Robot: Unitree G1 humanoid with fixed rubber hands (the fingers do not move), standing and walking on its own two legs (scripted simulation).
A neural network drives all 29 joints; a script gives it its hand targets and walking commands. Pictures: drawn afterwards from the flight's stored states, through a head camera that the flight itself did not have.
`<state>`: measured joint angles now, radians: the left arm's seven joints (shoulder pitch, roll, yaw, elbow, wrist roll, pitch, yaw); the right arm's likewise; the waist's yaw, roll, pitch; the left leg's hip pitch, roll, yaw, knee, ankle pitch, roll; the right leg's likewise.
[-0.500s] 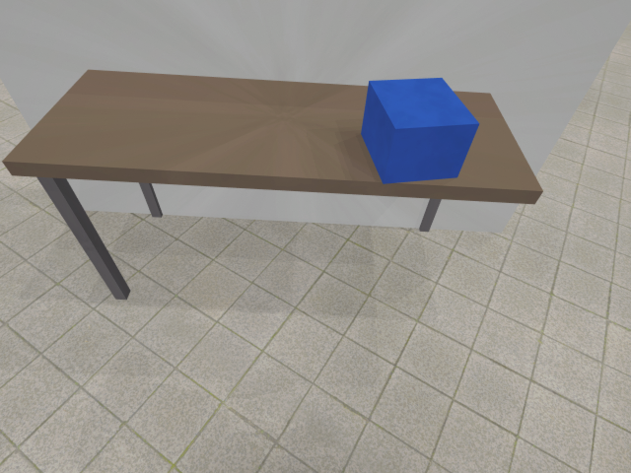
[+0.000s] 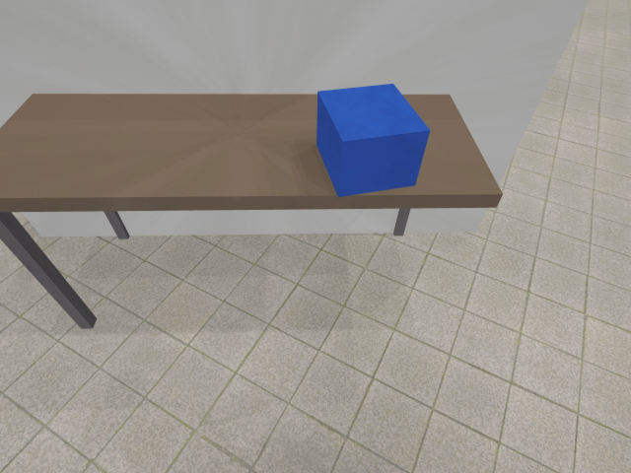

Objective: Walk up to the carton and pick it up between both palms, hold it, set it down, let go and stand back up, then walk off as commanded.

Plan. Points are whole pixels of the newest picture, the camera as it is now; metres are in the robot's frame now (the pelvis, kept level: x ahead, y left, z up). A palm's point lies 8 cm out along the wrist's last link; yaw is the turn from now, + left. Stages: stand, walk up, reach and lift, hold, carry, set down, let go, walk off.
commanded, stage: walk up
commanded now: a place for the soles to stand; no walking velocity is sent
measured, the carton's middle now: (366, 138) +0.84 -0.08 -0.04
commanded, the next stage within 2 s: none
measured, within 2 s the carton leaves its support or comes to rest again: neither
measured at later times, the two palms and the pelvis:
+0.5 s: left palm out of the picture +0.09 +0.29 -0.09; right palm out of the picture +0.09 -0.38 -0.06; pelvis +0.03 -0.04 +0.01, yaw +1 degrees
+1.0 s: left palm out of the picture +0.14 +0.29 -0.10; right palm out of the picture +0.15 -0.37 -0.05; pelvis +0.08 -0.03 +0.01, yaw +0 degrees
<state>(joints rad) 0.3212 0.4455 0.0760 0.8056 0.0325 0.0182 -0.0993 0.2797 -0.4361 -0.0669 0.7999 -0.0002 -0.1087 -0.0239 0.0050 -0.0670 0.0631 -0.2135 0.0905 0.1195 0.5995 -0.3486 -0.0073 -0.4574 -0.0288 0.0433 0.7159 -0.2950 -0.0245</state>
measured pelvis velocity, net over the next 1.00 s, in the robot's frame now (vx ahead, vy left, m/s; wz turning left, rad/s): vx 0.08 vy -0.03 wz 0.00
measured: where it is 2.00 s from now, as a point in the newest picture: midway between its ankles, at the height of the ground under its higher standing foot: outside the picture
